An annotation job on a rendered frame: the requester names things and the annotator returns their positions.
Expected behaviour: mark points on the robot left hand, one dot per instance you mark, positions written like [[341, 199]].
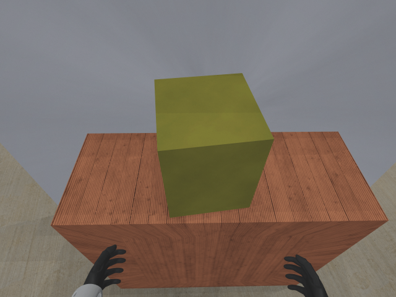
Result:
[[99, 271]]

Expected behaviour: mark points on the robot right hand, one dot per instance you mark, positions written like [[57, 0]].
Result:
[[313, 286]]

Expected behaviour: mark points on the robot left forearm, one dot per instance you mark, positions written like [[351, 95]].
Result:
[[88, 290]]

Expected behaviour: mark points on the pedestal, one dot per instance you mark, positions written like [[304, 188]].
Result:
[[312, 200]]

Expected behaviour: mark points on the carton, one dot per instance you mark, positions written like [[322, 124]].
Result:
[[212, 143]]

